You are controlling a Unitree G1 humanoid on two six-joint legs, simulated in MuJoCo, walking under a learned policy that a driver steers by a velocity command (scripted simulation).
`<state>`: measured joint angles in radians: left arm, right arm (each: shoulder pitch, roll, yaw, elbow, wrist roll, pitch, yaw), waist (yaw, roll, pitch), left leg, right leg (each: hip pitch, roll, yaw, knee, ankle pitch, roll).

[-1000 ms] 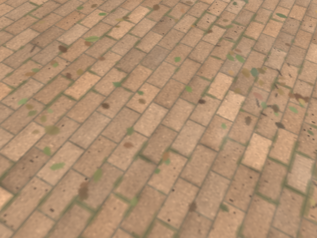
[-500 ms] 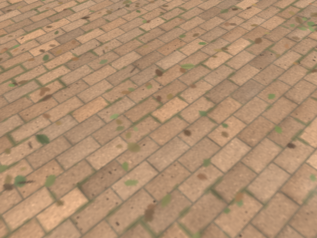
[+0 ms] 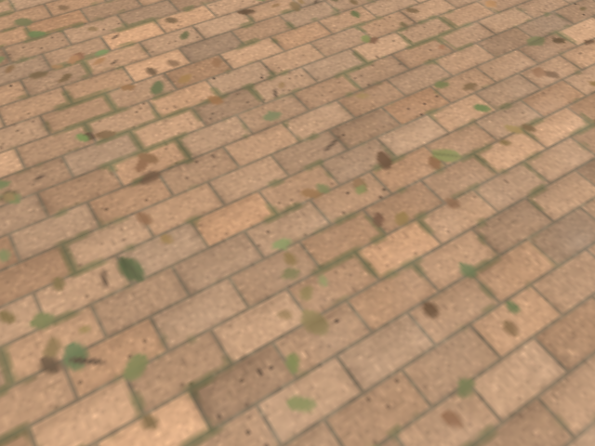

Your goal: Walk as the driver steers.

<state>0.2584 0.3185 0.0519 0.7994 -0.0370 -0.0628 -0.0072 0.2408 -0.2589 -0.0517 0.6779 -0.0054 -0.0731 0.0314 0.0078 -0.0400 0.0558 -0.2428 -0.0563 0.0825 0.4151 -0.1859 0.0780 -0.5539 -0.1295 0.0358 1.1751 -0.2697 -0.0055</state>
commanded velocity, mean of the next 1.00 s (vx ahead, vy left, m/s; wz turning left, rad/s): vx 0.27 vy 0.00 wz -0.49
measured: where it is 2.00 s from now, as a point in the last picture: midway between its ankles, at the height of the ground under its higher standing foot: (496, 334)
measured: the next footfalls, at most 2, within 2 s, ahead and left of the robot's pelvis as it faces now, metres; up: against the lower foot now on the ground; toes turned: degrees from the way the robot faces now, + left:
right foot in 0.32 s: +0.35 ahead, -0.13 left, +0.00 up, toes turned -11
left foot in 0.78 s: +0.43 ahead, +0.08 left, +0.00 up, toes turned -31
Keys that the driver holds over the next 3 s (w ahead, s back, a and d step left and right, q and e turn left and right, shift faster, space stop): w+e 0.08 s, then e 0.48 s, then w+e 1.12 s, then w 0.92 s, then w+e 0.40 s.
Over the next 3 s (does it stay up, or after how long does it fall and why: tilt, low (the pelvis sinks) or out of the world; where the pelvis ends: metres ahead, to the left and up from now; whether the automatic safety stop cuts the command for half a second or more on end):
stays up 0.97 -0.93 0.00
